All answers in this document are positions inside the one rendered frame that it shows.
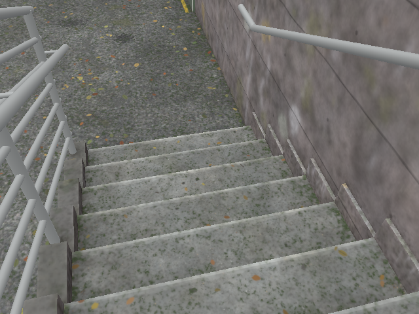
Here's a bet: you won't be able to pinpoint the stairs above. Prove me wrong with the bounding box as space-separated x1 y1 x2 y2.
64 126 419 314

